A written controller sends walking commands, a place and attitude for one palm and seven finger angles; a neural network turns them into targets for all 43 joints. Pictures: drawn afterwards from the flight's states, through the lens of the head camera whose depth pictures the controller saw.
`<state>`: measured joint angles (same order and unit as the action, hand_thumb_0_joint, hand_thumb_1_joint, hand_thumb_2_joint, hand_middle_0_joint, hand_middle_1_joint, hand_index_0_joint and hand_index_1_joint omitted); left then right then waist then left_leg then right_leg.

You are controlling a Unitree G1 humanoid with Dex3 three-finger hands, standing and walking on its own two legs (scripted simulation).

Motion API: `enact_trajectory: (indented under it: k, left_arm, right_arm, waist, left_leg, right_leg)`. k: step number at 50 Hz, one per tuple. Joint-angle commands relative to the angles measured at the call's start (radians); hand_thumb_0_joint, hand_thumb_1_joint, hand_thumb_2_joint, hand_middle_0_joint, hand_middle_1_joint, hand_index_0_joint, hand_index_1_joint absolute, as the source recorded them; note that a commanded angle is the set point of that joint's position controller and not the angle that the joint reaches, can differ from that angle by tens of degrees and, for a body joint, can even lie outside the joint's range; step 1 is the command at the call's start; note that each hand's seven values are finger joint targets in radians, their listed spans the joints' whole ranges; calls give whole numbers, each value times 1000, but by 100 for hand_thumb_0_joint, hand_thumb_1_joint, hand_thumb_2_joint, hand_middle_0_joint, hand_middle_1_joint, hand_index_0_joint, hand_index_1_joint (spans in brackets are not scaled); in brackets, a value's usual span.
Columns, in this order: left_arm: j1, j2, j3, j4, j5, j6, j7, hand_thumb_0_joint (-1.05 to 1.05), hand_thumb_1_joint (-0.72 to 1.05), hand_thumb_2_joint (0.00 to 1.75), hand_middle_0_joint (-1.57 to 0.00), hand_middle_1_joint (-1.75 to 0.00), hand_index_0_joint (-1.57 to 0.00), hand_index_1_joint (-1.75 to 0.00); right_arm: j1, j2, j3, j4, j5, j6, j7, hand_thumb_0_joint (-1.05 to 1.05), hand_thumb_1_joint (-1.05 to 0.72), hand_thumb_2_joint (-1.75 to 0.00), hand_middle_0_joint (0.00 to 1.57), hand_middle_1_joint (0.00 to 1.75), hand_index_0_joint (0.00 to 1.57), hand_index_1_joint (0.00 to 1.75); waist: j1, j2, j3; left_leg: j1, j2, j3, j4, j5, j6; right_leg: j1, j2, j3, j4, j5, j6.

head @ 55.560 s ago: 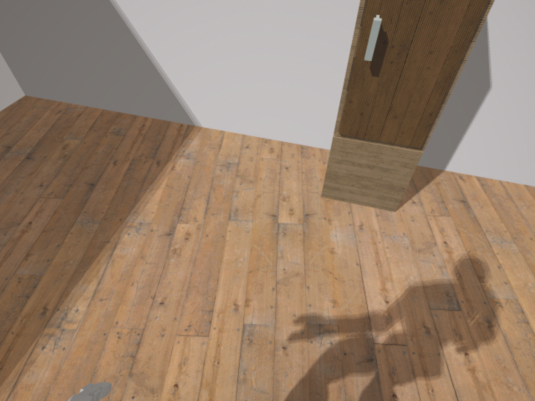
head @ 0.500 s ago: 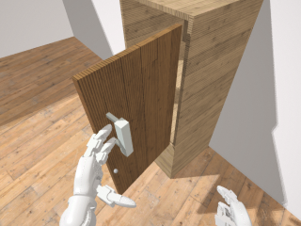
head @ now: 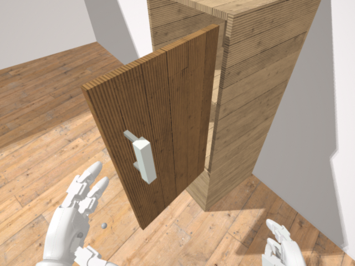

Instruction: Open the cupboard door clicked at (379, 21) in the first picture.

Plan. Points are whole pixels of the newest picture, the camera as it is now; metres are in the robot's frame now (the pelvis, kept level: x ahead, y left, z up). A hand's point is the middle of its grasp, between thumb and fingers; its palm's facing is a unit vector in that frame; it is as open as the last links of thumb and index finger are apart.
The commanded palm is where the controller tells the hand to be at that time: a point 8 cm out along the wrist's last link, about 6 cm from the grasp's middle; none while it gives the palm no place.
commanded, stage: draw the hand back to the body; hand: left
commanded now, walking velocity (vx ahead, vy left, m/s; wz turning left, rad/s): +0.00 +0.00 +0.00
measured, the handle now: (139, 156) +0.32 +0.11 +0.11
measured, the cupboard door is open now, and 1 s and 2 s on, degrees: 99 99 99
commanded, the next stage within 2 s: step back with the hand held close in 1.66 s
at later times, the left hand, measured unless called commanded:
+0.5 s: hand (70, 223) +0.17 +0.19 +0.13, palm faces +0.02 -1.00 -0.05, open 16.3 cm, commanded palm +0.14 +0.25 +0.14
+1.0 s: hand (24, 191) +0.20 +0.26 +0.17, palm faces +0.31 -0.88 -0.36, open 12.5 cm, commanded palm +0.16 +0.31 +0.19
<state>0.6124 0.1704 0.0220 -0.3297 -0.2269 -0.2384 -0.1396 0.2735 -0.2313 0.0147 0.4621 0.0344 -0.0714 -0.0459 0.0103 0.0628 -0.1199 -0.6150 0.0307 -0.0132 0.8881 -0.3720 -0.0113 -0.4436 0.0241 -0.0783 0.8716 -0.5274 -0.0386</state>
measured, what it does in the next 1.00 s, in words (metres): stands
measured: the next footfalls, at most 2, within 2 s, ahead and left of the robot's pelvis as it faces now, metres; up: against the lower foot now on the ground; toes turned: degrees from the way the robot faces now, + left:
none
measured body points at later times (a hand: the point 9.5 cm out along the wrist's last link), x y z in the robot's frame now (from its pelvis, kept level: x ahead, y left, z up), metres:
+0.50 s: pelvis -0.01 +0.02 +0.01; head -0.03 +0.01 +0.46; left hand +0.16 +0.24 +0.13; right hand +0.17 -0.20 -0.05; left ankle +0.05 +0.13 -0.69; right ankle -0.05 -0.09 -0.69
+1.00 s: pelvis +0.01 +0.04 +0.04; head -0.01 +0.03 +0.49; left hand +0.18 +0.30 +0.19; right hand +0.19 -0.18 -0.04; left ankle +0.05 +0.13 -0.69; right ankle -0.05 -0.09 -0.69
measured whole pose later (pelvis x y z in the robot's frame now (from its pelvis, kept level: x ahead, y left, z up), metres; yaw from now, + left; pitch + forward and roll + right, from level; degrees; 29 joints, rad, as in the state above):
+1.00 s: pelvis +0.01 +0.04 +0.04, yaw -2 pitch -2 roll -1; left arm 0.55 0.32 0.20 -0.46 -0.06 -0.06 0.12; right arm 0.22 -0.22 0.07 0.59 0.01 -0.12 -0.10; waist 0.06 0.05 -0.01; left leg -0.26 -0.01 0.05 0.54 -0.24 0.04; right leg -0.09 -0.01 -0.02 0.47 -0.34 0.02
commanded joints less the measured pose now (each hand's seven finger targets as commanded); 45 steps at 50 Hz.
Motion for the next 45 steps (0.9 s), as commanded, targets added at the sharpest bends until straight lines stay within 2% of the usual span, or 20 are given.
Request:
enact_trajectory:
  k: [1,2,4,6,7,10,13,15,17,21,24,28,29,30,31,32,33,37,42,45]
  left_arm:
    - [-40,67,40,-216,-29,-72,-11,0,-50,30,-15,-30,-15,-30]
    - [-51,77,48,-205,-29,-70,-8,0,-50,30,-15,-30,-15,-30]
    - [-56,67,33,-211,-25,-74,-7,0,-50,30,-15,-30,-15,-30]
    - [-84,97,52,-253,-20,-78,0,0,-50,30,-15,-30,-15,-30]
    - [-92,134,84,-260,-17,-73,9,0,-50,30,-15,-30,-15,-30]
    - [-97,135,97,-281,-18,-63,20,0,-50,30,-15,-30,-15,-30]
    - [-89,127,109,-253,-39,-22,16,0,-50,30,-15,-30,-15,-30]
    - [-87,127,117,-249,-51,8,5,0,-50,30,-15,-30,-15,-30]
    - [-75,141,141,-232,-63,42,-5,0,-50,30,-15,-30,-15,-30]
    - [-93,163,162,-286,-75,77,-24,0,-50,30,-15,-30,-15,-30]
    - [-122,178,177,-321,-80,80,-27,0,-50,30,-15,-30,-15,-30]
    - [-138,188,195,-355,-85,85,-33,0,-36,36,-16,-30,-16,-30]
    - [-139,187,197,-347,-89,92,-34,0,-32,37,-16,-30,-16,-30]
    - [-180,326,220,-420,63,93,92,0,-29,39,-16,-30,-16,-30]
    - [-117,235,181,-373,74,110,143,0,-26,40,-16,-30,-16,-30]
    - [-117,232,182,-367,82,122,167,0,-22,42,-16,-30,-16,-30]
    - [-96,206,162,-333,103,130,186,0,-18,43,-16,-30,-16,-30]
    - [-111,249,199,-327,147,129,240,0,-5,50,-17,-30,-17,-30]
    - [-140,288,243,-361,166,116,270,0,13,57,-17,-30,-17,-30]
    - [-133,277,249,-360,166,116,277,0,23,62,-18,-30,-18,-30]
  right_arm:
    - [-98,-93,-37,-185,-2,-74,-8,0,-90,-90,20,30,20,30]
    - [-101,-94,-38,-184,-1,-76,-10,0,-90,-90,20,30,20,30]
    - [-97,-94,-38,-185,-1,-85,-11,0,-90,-90,20,30,20,30]
    - [-97,-94,-38,-185,0,-92,-13,0,-90,-90,20,30,20,30]
    - [-98,-95,-37,-183,0,-92,-17,0,-90,-90,20,30,20,30]
    - [-105,-87,-31,-179,5,-100,-19,0,-90,-90,20,30,20,30]
    - [-117,-87,-25,-176,11,-104,-22,0,-90,-90,20,30,20,30]
    - [-122,-89,-22,-172,15,-108,-25,0,-90,-90,20,30,20,30]
    - [-129,-93,-21,-167,17,-110,-29,0,-90,-90,20,30,20,30]
    - [-132,-96,-16,-167,20,-123,-35,0,-90,-90,20,30,20,30]
    - [-128,-97,-10,-159,19,-138,-38,0,-90,-90,20,30,20,30]
    - [-126,-100,-7,-147,23,-159,-37,0,-90,-90,20,30,20,30]
    - [-127,-101,-6,-141,23,-162,-37,0,-90,-90,20,30,20,30]
    - [-149,-98,-4,-147,8,-145,-61,0,-90,-90,20,30,20,30]
    - [-140,-79,4,-141,-1,-137,-70,0,-90,-90,20,30,20,30]
    - [-141,-84,3,-139,-2,-134,-72,0,-90,-90,20,30,20,30]
    - [-142,-79,8,-126,-5,-126,-73,0,-90,-90,20,30,20,30]
    - [-160,-89,7,-101,-17,-108,-75,0,-90,-90,20,30,20,30]
    - [-178,-94,8,-78,-26,-108,-72,0,-90,-90,20,30,20,30]
    - [-181,-95,5,-62,-28,-110,-68,0,-90,-90,20,30,20,30]
  waist:
    - [-15,-93,-52]
    - [-16,-115,-32]
    - [-15,-86,-38]
    - [-7,-52,-64]
    - [-5,-60,-66]
    - [5,-17,-67]
    - [7,-54,-44]
    - [10,-43,-36]
    - [17,-67,-25]
    - [20,-41,-24]
    - [19,-22,-14]
    - [23,21,-21]
    - [21,8,-9]
    - [53,7,21]
    - [29,-6,68]
    - [31,-42,77]
    - [24,-40,106]
    - [32,-3,85]
    - [41,7,47]
    - [40,11,52]
  left_leg:
    - [146,-42,-15,-73,148,42]
    - [130,-40,-17,-67,130,42]
    - [138,-39,-17,-68,121,42]
    - [160,-37,-17,-80,118,45]
    - [155,-35,-18,-78,114,45]
    - [179,-32,-18,-100,106,43]
    - [172,-30,-20,-116,84,43]
    - [186,-29,-20,-128,79,42]
    - [184,-27,-24,-140,77,42]
    - [217,-25,-27,-169,90,42]
    - [236,-25,-34,-184,89,42]
    - [272,-22,-47,-210,85,38]
    - [271,-21,-50,-216,77,37]
    - [297,-19,-32,-252,48,36]
    - [314,-20,-25,-265,28,34]
    - [316,-21,-25,-268,18,35]
    - [329,-15,-21,-277,15,36]
    - [400,-8,-21,-348,60,37]
    - [474,-1,-28,-425,122,34]
    - [503,6,-32,-463,170,31]
  right_leg:
    - [-91,-12,68,-172,403,58]
    - [-95,-15,81,-184,365,59]
    - [-112,-14,78,-182,332,53]
    - [-113,-7,69,-180,292,43]
    - [-106,-9,79,-189,275,44]
    - [-106,-1,60,-191,237,32]
    - [-95,0,62,-218,207,36]
    - [-90,0,59,-230,204,37]
    - [-71,1,57,-244,197,37]
    - [-68,8,34,-244,221,37]
    - [-66,12,24,-251,213,33]
    - [-58,18,7,-250,208,26]
    - [-57,18,3,-255,205,27]
    - [-55,-7,84,-364,181,13]
    - [-59,-17,76,-396,138,14]
    - [-55,-18,79,-418,115,15]
    - [-51,-21,73,-425,106,17]
    - [35,-19,58,-449,172,17]
    - [143,-17,48,-471,242,14]
    - [180,-15,43,-477,288,15]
